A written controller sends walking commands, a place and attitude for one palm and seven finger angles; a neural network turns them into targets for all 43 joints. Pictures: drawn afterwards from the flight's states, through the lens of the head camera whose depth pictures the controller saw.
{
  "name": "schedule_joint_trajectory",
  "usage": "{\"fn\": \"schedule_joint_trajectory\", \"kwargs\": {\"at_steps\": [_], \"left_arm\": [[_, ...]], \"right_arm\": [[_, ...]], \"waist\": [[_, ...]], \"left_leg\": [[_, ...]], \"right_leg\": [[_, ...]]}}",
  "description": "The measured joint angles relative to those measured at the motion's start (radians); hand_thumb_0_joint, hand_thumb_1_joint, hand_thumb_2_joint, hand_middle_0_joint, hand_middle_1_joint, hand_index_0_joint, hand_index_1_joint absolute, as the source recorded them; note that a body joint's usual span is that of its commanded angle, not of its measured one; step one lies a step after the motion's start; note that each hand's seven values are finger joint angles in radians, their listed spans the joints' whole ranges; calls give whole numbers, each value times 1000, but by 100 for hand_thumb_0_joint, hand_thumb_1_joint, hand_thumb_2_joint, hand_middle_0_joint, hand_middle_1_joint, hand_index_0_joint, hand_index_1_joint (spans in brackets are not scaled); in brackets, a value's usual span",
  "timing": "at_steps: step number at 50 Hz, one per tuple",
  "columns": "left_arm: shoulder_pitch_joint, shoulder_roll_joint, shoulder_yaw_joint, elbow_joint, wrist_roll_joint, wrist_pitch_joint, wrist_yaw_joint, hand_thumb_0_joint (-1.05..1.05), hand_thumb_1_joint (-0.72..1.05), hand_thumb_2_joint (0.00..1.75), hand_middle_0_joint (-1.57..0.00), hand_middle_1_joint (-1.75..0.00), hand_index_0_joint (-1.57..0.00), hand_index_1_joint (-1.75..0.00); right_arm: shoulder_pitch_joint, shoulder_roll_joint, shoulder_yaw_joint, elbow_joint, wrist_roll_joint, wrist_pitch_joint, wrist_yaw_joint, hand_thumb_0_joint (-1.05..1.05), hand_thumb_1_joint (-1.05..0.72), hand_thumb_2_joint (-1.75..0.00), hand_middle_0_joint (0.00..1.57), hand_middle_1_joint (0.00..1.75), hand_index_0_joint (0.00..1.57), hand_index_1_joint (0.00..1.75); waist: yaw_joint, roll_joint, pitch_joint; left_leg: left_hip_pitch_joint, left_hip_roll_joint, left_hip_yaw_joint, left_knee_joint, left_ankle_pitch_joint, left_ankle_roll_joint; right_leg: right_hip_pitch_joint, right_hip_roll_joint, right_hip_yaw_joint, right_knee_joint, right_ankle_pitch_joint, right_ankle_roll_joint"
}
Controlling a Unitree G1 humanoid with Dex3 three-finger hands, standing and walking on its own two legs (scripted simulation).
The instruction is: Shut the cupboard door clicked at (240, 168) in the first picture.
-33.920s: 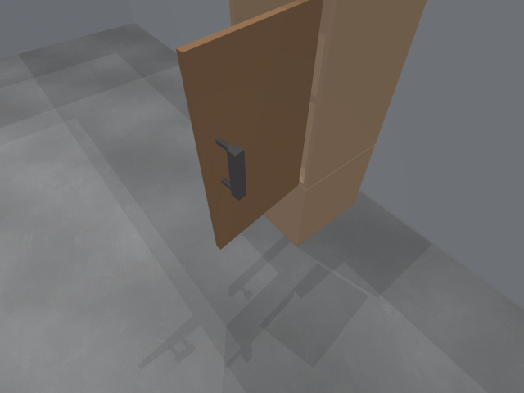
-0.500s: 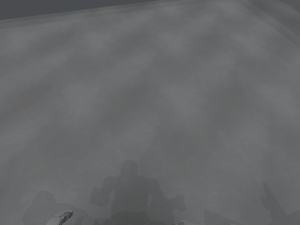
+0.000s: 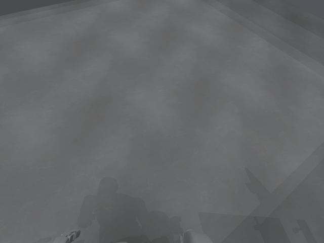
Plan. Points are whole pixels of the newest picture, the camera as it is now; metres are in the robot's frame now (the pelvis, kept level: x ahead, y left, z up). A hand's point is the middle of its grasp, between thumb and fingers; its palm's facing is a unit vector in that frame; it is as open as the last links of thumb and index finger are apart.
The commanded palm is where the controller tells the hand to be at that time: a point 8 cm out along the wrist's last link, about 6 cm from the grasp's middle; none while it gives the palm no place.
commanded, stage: turn to face it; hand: left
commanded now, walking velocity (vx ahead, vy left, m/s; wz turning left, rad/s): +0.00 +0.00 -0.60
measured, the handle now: out of the picture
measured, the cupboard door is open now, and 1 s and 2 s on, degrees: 66 66 66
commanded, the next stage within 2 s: none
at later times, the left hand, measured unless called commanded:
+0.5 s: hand (111, 230) +0.16 +0.14 -0.17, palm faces -0.27 -0.94 -0.22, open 7.4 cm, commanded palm none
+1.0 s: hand (146, 200) +0.25 +0.06 -0.16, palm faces -0.55 -0.79 -0.28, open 7.4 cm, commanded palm none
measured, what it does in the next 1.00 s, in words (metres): steps on the spot, turning right: right foot, then left foot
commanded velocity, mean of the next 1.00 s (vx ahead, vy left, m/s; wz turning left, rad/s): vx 0.00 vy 0.00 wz -0.60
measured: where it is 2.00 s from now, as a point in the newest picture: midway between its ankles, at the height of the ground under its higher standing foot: outside the picture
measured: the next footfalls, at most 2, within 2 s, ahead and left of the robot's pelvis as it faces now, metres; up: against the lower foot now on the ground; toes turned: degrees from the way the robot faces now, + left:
right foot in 0.18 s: +0.03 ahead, -0.15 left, +0.00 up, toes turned -12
left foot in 0.52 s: +0.12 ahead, +0.08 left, +0.00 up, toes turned -15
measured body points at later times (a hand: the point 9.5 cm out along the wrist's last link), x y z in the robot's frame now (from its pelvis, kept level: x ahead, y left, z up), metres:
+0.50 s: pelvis +0.03 -0.02 -0.01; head +0.08 -0.03 +0.44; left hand +0.18 +0.19 -0.15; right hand +0.05 -0.31 -0.13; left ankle +0.07 +0.09 -0.73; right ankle -0.01 -0.14 -0.74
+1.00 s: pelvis +0.04 -0.06 -0.01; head +0.09 -0.11 +0.44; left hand +0.28 +0.10 -0.14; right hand -0.06 -0.33 -0.16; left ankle +0.09 +0.08 -0.67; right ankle -0.03 -0.15 -0.74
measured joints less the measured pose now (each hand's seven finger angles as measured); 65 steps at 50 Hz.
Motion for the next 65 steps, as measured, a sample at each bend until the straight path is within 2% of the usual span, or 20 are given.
{"fn": "schedule_joint_trajectory", "kwargs": {"at_steps": [6,9,12,15,21,25,27,29,33,36,40,43,46,49,53,58,59,60,62,65], "left_arm": [[-25,-2,0,-12,-1,-3,-5,0,91,90,-20,-30,-19,-30],[-19,6,-9,-28,2,-23,-6,0,91,90,-20,-30,-19,-30],[-24,-19,-20,-19,1,-47,14,0,91,90,-20,-30,-19,-30],[-8,-35,-28,-16,0,-45,29,0,91,90,-20,-30,-20,-30],[22,-40,-33,-1,6,-37,31,0,91,90,-20,-30,-20,-30],[38,-34,-26,7,5,-28,29,0,91,90,-20,-30,-20,-30],[42,-27,-21,9,-3,-16,26,0,91,90,-20,-30,-20,-30],[35,-14,-13,14,0,-7,20,0,91,90,-20,-30,-20,-30],[23,2,0,11,1,-3,5,0,91,90,-20,-30,-20,-30],[13,4,3,3,-1,1,-2,0,91,90,-20,-30,-20,-30],[-4,1,-1,-5,0,-2,-6,0,91,90,-20,-30,-19,-30],[-2,8,-9,-22,2,-22,-8,0,91,90,-20,-30,-19,-30],[-10,-14,-18,-15,1,-48,13,0,91,90,-20,-30,-19,-30],[-1,-29,-25,-12,1,-47,29,0,91,90,-20,-30,-20,-30],[15,-33,-31,-1,3,-41,34,0,91,90,-20,-30,-20,-30],[33,-29,-28,10,6,-33,30,0,91,90,-20,-30,-20,-30],[37,-27,-26,12,4,-30,30,0,91,90,-20,-30,-20,-30],[42,-24,-24,14,0,-26,29,0,91,90,-20,-30,-20,-30],[37,-12,-17,19,-4,-14,27,0,91,90,-20,-30,-20,-30],[27,0,-7,25,0,-7,16,0,91,90,-20,-30,-20,-30]], "right_arm": [[19,-11,-17,22,1,7,6,0,-90,-89,21,30,20,30],[37,-27,-30,26,10,18,14,0,-90,-89,21,30,20,30],[3,-62,-47,44,18,52,7,0,-90,-89,21,30,20,30],[-33,-69,-50,48,19,59,2,0,-91,-90,20,30,20,30],[-65,-47,-41,12,23,43,9,0,-91,-90,20,30,19,30],[-78,-30,-31,-10,27,26,8,0,-91,-90,20,30,19,30],[-71,-25,-24,-21,20,8,5,0,-91,-90,20,30,20,30],[-68,-13,-11,-25,10,1,3,0,-91,-90,20,30,20,30],[-46,0,-1,-26,1,-1,-1,0,-90,-89,21,30,20,30],[-32,-2,-5,-17,1,2,-1,0,-90,-89,21,30,20,30],[-15,-17,-19,1,1,10,7,0,-90,-89,21,30,20,30],[9,-35,-32,11,9,21,14,0,-90,-89,21,30,20,30],[-15,-70,-47,33,18,54,6,0,-90,-89,21,30,20,30],[-45,-78,-49,40,21,59,0,0,-91,-90,20,30,20,30],[-63,-61,-42,20,22,47,6,0,-91,-90,20,30,19,30],[-81,-33,-30,-6,27,33,8,0,-91,-90,20,30,19,30],[-81,-29,-27,-10,28,26,8,0,-91,-90,20,30,19,30],[-77,-26,-23,-15,27,17,8,0,-91,-90,20,30,20,30],[-76,-11,-13,-18,17,5,6,0,-91,-90,20,30,20,30],[-61,3,0,-24,7,-2,2,0,-90,-90,21,30,20,30]], "waist": [[-14,42,8],[-19,43,-9],[-22,86,4],[-20,80,8],[-6,28,-7],[7,-3,-19],[5,-8,-30],[10,-22,-20],[13,-12,-3],[12,10,6],[-2,40,11],[-7,45,-4],[-10,81,7],[-11,75,14],[-7,41,5],[6,2,-11],[7,-4,-16],[7,-7,-24],[12,-29,-25],[11,-25,-16]], "left_leg": [[38,56,67,-3,-16,-28],[13,74,99,96,-72,-51],[-98,44,-21,377,-240,-57],[-183,-6,-70,544,-206,-66],[-183,-51,-76,385,-144,-74],[-92,-78,-79,134,-62,-63],[-61,-73,-76,43,-12,-12],[-56,-61,-51,59,-23,14],[-4,-22,-14,4,-12,8],[29,11,15,-22,-8,-2],[43,51,56,9,-39,-25],[19,73,87,109,-99,-49],[-89,40,-23,385,-257,-56],[-175,-8,-70,542,-227,-65],[-196,-37,-73,459,-163,-75],[-129,-70,-78,217,-109,-68],[-96,-76,-76,134,-61,-65],[-68,-75,-74,62,-18,-36],[-62,-70,-45,71,-24,19],[-26,-40,-12,47,-36,31]], "right_leg": [[94,-25,-49,-250,48,-8],[196,-35,-51,-490,215,-40],[171,-7,-35,-440,162,-67],[185,4,1,-486,186,-67],[203,16,67,-556,227,-67],[182,30,115,-522,210,-50],[141,46,125,-442,138,-42],[76,46,101,-250,14,-32],[1,16,21,-1,-8,-2],[18,-12,-17,-57,9,5],[89,-26,-46,-250,51,-6],[185,-33,-54,-474,210,-37],[163,-9,-35,-429,155,-63],[177,1,-2,-473,173,-61],[198,8,43,-535,208,-63],[194,25,102,-534,204,-47],[188,30,114,-518,195,-41],[176,39,124,-494,181,-34],[125,41,123,-351,61,-30],[37,34,61,-66,-22,-11]]}}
